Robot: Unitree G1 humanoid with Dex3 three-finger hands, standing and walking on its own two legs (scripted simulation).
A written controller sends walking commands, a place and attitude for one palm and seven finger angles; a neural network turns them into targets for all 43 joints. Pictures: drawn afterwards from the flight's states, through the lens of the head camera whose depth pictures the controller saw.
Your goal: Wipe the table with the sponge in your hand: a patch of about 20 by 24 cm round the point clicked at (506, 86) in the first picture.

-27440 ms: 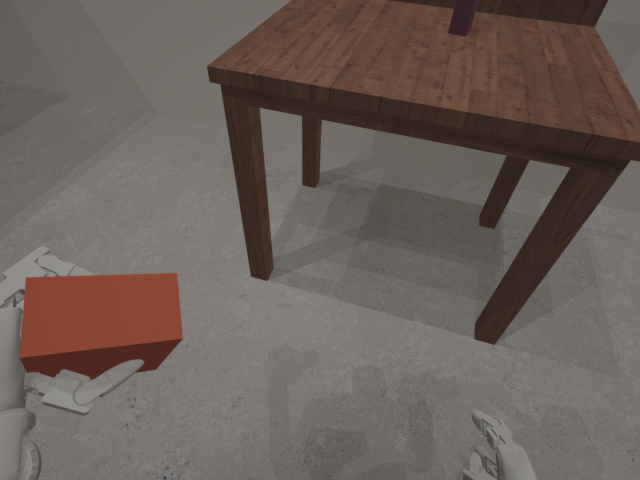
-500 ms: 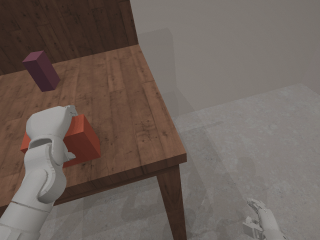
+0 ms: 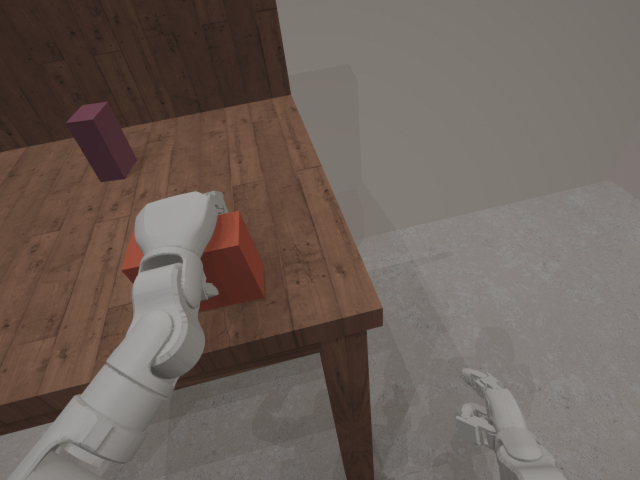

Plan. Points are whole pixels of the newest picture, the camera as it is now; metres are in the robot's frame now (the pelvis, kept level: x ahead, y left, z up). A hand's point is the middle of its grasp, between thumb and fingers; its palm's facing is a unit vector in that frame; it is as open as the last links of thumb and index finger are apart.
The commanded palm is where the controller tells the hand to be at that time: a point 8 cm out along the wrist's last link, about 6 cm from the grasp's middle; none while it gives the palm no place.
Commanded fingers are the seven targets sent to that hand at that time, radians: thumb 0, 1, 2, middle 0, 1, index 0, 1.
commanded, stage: wipe forward along the third lane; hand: left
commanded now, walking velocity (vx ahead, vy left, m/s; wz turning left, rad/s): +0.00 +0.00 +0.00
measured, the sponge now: (205, 274) +0.32 +0.21 +0.11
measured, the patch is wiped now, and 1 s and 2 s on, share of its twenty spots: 0.85 0.90 0.90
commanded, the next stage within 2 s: wipe back along the third lane in 1.66 s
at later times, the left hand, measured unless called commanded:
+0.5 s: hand (208, 238) +0.36 +0.21 +0.15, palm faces +0.04 -0.03 -1.00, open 9.8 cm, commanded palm +0.33 +0.22 +0.20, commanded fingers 0.00 0.10 1.30 -1.20 -1.60 -1.20 -1.60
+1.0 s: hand (209, 218) +0.40 +0.22 +0.15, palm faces -0.03 +0.00 -1.00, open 9.8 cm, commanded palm +0.38 +0.24 +0.18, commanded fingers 0.00 0.10 1.30 -1.20 -1.60 -1.20 -1.60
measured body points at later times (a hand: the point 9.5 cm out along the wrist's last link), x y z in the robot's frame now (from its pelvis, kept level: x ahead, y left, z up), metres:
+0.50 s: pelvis +0.01 -0.02 +0.00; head -0.01 -0.07 +0.44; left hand +0.35 +0.21 +0.20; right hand +0.22 -0.24 -0.11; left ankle +0.00 +0.12 -0.74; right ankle -0.01 -0.10 -0.74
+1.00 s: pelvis +0.00 -0.03 +0.00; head -0.01 -0.07 +0.45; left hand +0.39 +0.22 +0.20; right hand +0.17 -0.28 -0.13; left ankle +0.00 +0.12 -0.74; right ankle -0.01 -0.10 -0.74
